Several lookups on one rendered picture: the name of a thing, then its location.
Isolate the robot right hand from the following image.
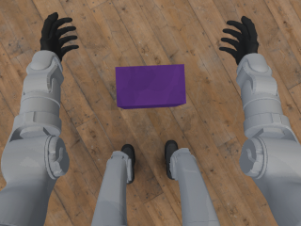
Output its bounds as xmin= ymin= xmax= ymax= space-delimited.
xmin=219 ymin=16 xmax=259 ymax=65

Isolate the carton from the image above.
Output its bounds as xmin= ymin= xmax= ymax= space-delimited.
xmin=115 ymin=64 xmax=186 ymax=109

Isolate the robot left hand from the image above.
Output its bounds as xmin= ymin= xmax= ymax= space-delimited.
xmin=40 ymin=12 xmax=79 ymax=62

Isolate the robot left foot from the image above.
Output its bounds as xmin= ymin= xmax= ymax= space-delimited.
xmin=121 ymin=144 xmax=135 ymax=185

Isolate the right robot thigh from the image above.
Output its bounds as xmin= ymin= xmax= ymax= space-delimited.
xmin=170 ymin=153 xmax=221 ymax=226

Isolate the robot right upper arm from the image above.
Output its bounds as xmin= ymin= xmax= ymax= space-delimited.
xmin=239 ymin=136 xmax=301 ymax=226

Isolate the robot left forearm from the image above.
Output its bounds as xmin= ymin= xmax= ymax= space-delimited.
xmin=1 ymin=50 xmax=64 ymax=181

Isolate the robot right forearm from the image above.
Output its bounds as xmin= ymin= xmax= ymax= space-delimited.
xmin=236 ymin=53 xmax=301 ymax=146

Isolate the robot left upper arm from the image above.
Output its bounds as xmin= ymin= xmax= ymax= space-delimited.
xmin=0 ymin=135 xmax=70 ymax=226

